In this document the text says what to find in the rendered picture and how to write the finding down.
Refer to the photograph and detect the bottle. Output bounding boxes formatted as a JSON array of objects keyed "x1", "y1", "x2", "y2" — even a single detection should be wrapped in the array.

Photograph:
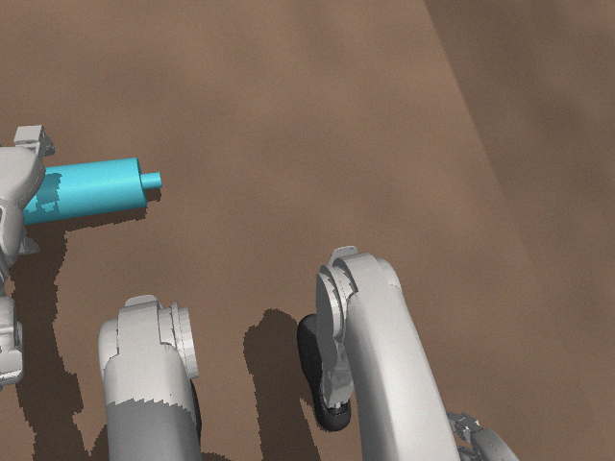
[{"x1": 22, "y1": 158, "x2": 162, "y2": 225}]

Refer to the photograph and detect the left robot arm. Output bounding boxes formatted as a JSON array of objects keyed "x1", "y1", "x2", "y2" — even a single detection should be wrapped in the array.
[{"x1": 0, "y1": 199, "x2": 25, "y2": 392}]

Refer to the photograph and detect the right robot foot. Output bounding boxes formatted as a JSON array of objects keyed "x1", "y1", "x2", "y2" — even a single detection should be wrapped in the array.
[{"x1": 297, "y1": 314, "x2": 351, "y2": 431}]

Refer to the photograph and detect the left robot hand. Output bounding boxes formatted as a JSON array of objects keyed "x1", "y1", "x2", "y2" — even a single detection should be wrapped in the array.
[{"x1": 0, "y1": 125, "x2": 55, "y2": 255}]

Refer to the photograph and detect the right robot hand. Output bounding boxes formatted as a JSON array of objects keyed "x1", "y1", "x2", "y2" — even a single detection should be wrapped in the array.
[{"x1": 446, "y1": 412, "x2": 520, "y2": 461}]

